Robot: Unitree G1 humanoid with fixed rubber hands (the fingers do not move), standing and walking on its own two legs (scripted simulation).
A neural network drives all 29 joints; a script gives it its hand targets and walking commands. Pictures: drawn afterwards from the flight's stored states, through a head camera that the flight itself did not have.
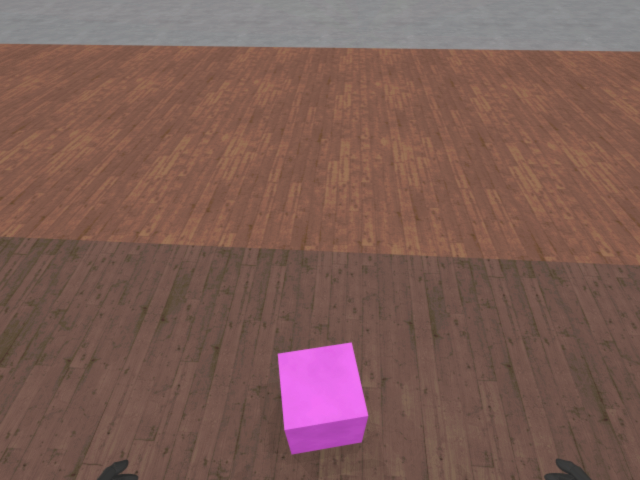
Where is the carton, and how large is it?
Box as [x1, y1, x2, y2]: [278, 342, 367, 453]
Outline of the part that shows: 351,342 278,354 284,430 291,453 303,452 361,441 367,418 367,412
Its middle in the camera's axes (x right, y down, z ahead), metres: +0.01 +0.46 +1.10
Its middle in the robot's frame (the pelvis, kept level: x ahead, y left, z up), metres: +0.44 +0.03 -0.66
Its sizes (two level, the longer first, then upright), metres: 0.210 0.200 0.250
